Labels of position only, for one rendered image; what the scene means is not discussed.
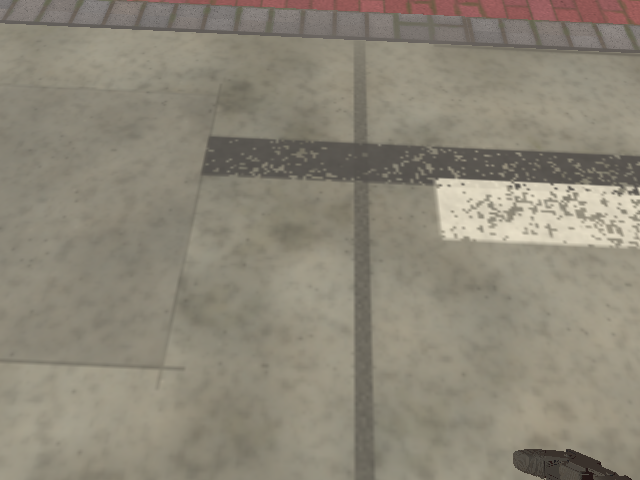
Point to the robot right hand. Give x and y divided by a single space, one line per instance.
560 465

